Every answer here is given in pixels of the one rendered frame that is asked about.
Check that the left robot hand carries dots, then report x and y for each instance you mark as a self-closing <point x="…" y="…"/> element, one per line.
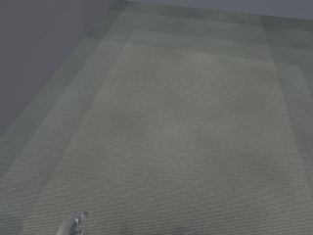
<point x="68" y="227"/>

